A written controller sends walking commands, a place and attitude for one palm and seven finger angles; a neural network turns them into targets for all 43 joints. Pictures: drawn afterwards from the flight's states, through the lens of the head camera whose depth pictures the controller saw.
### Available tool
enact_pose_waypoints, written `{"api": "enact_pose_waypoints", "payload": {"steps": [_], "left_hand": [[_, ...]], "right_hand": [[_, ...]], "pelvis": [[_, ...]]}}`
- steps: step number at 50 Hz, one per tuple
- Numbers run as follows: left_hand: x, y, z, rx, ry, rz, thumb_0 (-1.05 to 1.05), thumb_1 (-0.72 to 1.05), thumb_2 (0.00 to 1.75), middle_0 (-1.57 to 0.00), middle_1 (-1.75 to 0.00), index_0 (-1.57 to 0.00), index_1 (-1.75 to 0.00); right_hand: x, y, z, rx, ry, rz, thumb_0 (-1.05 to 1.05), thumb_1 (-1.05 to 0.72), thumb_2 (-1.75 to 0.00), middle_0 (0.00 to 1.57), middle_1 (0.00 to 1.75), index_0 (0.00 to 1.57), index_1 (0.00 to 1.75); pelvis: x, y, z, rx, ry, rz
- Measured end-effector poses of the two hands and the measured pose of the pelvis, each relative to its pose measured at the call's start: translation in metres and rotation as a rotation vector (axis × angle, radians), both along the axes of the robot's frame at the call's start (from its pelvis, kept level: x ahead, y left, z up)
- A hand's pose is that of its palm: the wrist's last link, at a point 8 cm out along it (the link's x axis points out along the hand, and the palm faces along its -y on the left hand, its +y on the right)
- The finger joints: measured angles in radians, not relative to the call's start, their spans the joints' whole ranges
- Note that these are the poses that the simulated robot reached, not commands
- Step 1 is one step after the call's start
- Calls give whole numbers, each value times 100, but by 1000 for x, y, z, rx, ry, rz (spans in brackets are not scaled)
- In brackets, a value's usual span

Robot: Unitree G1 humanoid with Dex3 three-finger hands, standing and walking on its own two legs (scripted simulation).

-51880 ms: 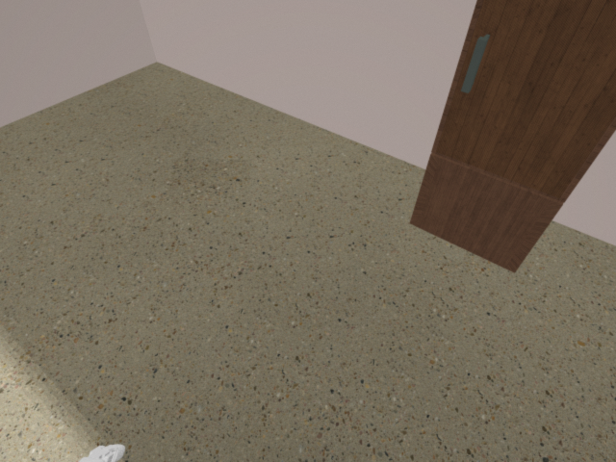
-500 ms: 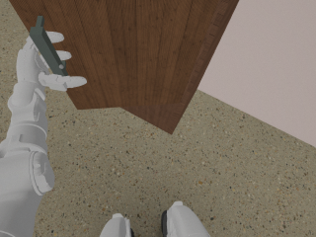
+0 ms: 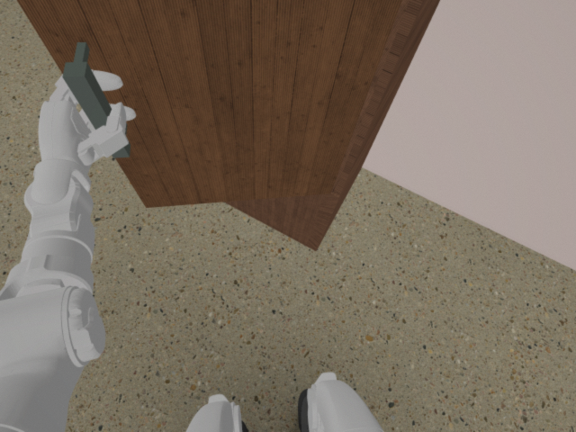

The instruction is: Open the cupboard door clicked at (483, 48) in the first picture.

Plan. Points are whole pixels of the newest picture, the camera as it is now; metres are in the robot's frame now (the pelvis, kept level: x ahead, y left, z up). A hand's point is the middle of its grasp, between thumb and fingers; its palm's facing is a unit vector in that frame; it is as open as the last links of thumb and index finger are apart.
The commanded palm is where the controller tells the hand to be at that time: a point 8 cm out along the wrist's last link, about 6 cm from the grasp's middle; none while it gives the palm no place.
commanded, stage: pull the door open along its arc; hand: left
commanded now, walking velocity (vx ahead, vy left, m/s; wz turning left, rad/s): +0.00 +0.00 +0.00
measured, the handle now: (103, 104) +0.55 +0.21 +0.07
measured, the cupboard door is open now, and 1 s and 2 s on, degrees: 36 75 78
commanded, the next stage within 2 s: open thumb and fingers to let go in 0.98 s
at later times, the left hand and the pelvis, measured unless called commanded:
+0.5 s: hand (125, 185) +0.42 +0.17 +0.07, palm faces +0.00 -1.00 +0.00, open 6.1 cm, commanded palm +0.36 +0.22 +0.07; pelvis +0.01 +0.00 +0.02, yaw -1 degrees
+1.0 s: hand (224, 294) +0.28 +0.05 +0.07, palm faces +0.39 -0.92 -0.02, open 6.2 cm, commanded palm +0.21 +0.09 +0.07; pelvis +0.00 -0.03 +0.02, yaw +4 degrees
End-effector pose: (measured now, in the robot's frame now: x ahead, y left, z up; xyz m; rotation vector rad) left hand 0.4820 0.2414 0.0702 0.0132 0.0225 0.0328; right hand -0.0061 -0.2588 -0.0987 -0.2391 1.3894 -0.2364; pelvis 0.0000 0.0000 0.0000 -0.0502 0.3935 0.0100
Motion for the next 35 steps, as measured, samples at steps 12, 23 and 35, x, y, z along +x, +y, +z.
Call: {"api": "enact_pose_waypoints", "payload": {"steps": [12,23,35], "left_hand": [[-6,0,0,4,-4,-8,0,73,79,-36,-135,-35,-135],[-65,-12,-1,-3,-23,-40,0,70,72,-36,-135,-34,-135],[-166,-74,-1,-59,-59,281,2,68,76,-33,-135,-36,-133]], "right_hand": [[9,-3,1,3,-29,-7,1,-91,-89,20,30,20,30],[49,-1,11,47,-157,0,1,-91,-89,20,30,20,30],[148,21,14,127,-419,195,1,-91,-90,20,30,20,30]], "pelvis": [[2,-2,2,6,-7,-11],[13,-3,15,17,-52,-24],[9,-7,16,33,-122,11]]}}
